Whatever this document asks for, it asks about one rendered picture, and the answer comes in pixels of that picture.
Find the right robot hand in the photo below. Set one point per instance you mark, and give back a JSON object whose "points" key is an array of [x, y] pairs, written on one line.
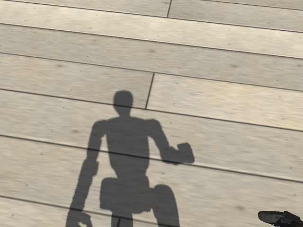
{"points": [[280, 219]]}

